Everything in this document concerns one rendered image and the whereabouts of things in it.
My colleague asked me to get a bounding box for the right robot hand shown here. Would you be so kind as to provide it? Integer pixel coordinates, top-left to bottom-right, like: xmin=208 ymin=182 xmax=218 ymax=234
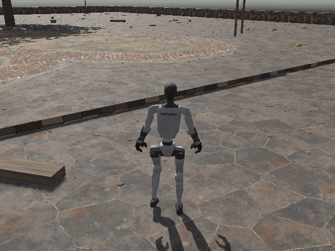
xmin=191 ymin=142 xmax=202 ymax=153

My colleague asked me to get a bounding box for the left robot hand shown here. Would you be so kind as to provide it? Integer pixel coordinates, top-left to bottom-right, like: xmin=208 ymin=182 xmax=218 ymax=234
xmin=135 ymin=141 xmax=147 ymax=152

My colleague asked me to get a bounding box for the left robot foot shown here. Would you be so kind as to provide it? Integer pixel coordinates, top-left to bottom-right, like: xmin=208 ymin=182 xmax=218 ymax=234
xmin=150 ymin=197 xmax=159 ymax=208

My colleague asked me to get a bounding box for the right robot forearm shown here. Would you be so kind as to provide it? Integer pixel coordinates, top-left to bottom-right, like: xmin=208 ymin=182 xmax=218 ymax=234
xmin=190 ymin=127 xmax=200 ymax=145

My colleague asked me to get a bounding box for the left robot shin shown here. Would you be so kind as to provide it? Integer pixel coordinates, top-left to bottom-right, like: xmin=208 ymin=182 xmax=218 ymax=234
xmin=152 ymin=165 xmax=160 ymax=201

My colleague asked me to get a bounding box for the robot left upper arm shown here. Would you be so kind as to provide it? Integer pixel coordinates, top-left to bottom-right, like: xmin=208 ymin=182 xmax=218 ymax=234
xmin=143 ymin=105 xmax=159 ymax=133

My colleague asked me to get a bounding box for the left robot forearm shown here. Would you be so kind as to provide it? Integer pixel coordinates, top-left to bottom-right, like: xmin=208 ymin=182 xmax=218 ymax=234
xmin=137 ymin=126 xmax=147 ymax=143

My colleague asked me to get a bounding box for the robot right upper arm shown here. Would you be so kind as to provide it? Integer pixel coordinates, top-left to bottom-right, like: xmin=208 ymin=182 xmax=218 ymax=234
xmin=181 ymin=106 xmax=195 ymax=135

